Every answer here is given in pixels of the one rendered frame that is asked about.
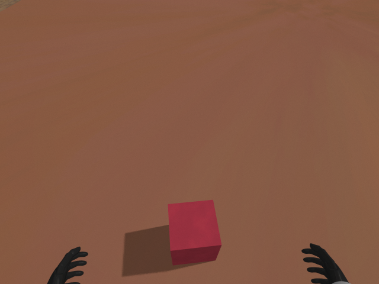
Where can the robot right hand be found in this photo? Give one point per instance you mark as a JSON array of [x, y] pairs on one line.
[[330, 269]]

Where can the robot left hand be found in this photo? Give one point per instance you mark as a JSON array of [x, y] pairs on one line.
[[61, 274]]

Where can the carton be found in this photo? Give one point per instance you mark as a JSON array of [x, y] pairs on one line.
[[193, 232]]

